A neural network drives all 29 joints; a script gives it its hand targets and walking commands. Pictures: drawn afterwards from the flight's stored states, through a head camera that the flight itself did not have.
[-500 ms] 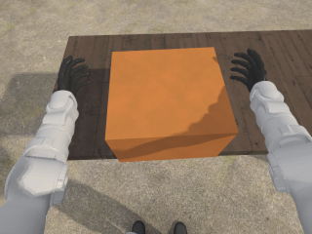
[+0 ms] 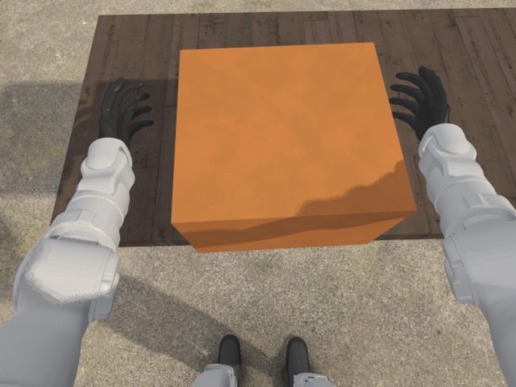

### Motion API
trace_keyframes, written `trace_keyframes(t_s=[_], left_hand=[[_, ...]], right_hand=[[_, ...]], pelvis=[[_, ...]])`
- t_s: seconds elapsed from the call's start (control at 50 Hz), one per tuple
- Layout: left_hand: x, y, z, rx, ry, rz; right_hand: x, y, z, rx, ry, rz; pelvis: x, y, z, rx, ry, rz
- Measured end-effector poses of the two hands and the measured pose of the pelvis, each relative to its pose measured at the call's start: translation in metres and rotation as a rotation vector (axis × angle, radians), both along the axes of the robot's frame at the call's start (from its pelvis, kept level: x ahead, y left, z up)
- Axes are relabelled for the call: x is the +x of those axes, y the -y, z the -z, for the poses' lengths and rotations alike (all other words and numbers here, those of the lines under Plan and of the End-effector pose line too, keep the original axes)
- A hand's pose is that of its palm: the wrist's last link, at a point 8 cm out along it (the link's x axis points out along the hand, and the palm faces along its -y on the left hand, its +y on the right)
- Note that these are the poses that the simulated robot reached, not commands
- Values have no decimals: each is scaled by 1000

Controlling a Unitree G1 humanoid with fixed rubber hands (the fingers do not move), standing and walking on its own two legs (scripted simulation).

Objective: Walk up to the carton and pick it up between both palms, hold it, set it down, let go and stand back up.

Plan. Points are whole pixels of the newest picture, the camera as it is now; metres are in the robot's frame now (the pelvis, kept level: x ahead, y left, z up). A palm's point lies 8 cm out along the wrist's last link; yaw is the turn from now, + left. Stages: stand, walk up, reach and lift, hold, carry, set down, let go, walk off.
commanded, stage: reach and lift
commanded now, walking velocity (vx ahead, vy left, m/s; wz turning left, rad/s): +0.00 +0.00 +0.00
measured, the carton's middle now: (280, 154) +0.47 +0.00 -0.02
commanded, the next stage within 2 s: none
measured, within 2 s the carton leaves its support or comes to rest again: neither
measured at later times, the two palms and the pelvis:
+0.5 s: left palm (155, 126) +0.49 +0.21 +0.00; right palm (405, 132) +0.51 -0.20 -0.01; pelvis -0.07 -0.02 +0.00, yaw -2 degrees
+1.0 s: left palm (164, 168) +0.45 +0.21 -0.06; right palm (387, 163) +0.48 -0.19 -0.06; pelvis -0.07 -0.01 +0.01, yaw +4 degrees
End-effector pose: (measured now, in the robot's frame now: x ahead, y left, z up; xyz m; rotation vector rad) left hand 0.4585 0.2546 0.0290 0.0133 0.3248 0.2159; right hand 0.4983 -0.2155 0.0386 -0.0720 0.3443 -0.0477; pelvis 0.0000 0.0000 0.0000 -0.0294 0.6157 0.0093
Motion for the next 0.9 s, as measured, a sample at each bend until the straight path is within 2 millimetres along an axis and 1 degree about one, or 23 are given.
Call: trace_keyframes(t_s=[0.1, 0.2, 0.24, 0.28, 0.3, 0.32, 0.34, 0.38, 0.42, 0.48, 0.52, 0.56, 0.6, 0.64, 0.66, 0.7, 0.78, 0.82, 0.9], left_hand=[[-5, 3, 34, -1, -13, -2], [-1, 12, 64, -2, 12, 13], [3, 16, 76, -7, 32, 27], [8, 20, 86, -18, 68, 36], [12, 20, 89, -32, 92, 24], [15, 21, 89, -58, 103, -1], [19, 23, 89, -77, 98, -20], [25, 29, 85, -83, 67, -24], [30, 37, 71, -77, 56, 0], [34, 44, 38, -65, 78, 33], [36, 44, 13, -55, 93, 38], [37, 41, -6, -50, 100, 31], [37, 37, -17, -46, 104, 26], [33, 35, -18, -45, 102, 26], [30, 35, -14, -45, 97, 28], [22, 37, 0, -46, 78, 32], [3, 47, 42, -54, 36, 35], [-4, 48, 58, -62, 57, -5], [-10, 48, 79, -5, 76, 17]], right_hand=[[-4, -4, 38, 3, -11, -23], [-1, -12, 78, 2, 7, -68], [1, -15, 93, 5, 31, -90], [3, -13, 96, 24, 122, -84], [4, -9, 98, 46, 146, -47], [5, -5, 101, 83, 145, 7], [7, -3, 101, 100, 147, 25], [10, -6, 98, 84, 120, -5], [12, -11, 88, 68, 98, -45], [12, -15, 58, 58, 122, -70], [12, -16, 35, 43, 137, -76], [12, -16, 14, 26, 134, -77], [12, -15, 1, 8, 121, -71], [12, -17, -3, -9, 104, -69], [11, -19, -2, -15, 95, -71], [9, -25, 7, -15, 76, -78], [3, -30, 31, -7, 72, -68], [-1, -31, 47, -11, 72, -67], [-9, -29, 82, -39, 75, -74]], pelvis=[[-9, -2, 4, -1, -44, 7], [-27, -1, 7, -1, -52, 7], [-39, 0, 3, 1, 30, 7], [-59, 4, -8, 1, 259, 12], [-64, 5, -7, -4, 291, 14], [-66, 7, -3, -7, 274, 16], [-68, 8, 1, -12, 260, 20], [-70, 10, 5, -18, 259, 26], [-70, 13, 7, -22, 282, 32], [-68, 16, 5, -25, 339, 36], [-65, 17, 2, -22, 380, 33], [-63, 19, -2, -13, 417, 30], [-59, 20, -5, -3, 410, 22], [-54, 21, -7, 4, 340, 8], [-51, 20, -6, 7, 291, -1], [-47, 19, -5, 7, 194, -17], [-45, 14, -1, 6, 57, -37], [-47, 12, 0, 8, 24, -40], [-56, 10, -1, 9, 42, -54]])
